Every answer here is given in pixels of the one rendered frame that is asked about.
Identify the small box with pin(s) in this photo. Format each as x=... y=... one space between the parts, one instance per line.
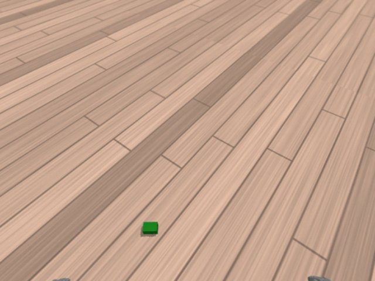
x=150 y=228

